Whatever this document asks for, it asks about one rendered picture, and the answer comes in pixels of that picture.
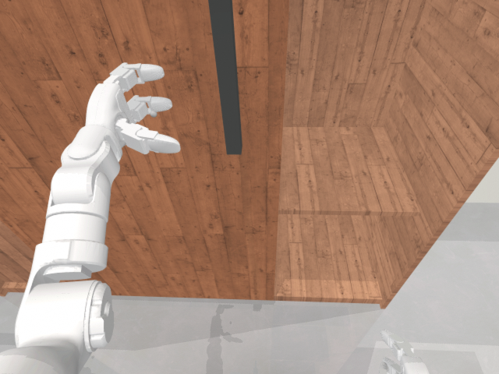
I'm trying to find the handle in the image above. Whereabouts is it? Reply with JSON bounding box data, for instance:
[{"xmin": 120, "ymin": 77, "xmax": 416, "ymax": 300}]
[{"xmin": 208, "ymin": 0, "xmax": 242, "ymax": 154}]

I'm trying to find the left robot forearm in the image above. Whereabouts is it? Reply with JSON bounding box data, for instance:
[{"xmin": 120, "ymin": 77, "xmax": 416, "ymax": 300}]
[{"xmin": 15, "ymin": 125, "xmax": 122, "ymax": 347}]

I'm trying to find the left robot upper arm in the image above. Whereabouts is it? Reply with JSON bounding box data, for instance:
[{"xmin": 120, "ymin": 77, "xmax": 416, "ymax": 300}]
[{"xmin": 0, "ymin": 280, "xmax": 114, "ymax": 374}]

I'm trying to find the wardrobe door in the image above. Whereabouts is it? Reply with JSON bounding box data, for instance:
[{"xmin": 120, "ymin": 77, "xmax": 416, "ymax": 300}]
[
  {"xmin": 0, "ymin": 0, "xmax": 289, "ymax": 300},
  {"xmin": 0, "ymin": 221, "xmax": 65, "ymax": 283}
]

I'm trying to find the robot right hand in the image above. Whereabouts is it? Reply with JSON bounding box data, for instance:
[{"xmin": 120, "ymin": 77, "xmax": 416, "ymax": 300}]
[{"xmin": 378, "ymin": 330, "xmax": 429, "ymax": 374}]

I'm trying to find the robot left hand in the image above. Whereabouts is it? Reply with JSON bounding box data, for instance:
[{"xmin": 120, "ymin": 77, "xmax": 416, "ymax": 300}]
[{"xmin": 85, "ymin": 62, "xmax": 181, "ymax": 154}]

